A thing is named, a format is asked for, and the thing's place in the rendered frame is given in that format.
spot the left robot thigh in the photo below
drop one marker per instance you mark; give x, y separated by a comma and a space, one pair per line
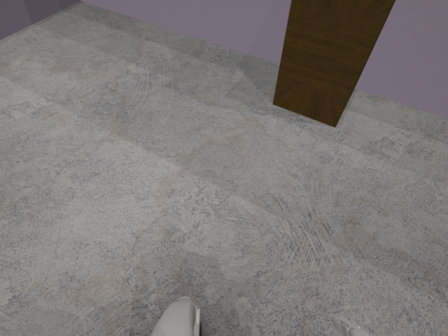
179, 319

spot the robot left shin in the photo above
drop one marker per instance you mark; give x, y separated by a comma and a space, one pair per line
187, 299

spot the robot right hand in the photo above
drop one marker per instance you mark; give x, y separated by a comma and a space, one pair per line
348, 328

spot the cabinet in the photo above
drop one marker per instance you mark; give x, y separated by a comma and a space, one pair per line
326, 47

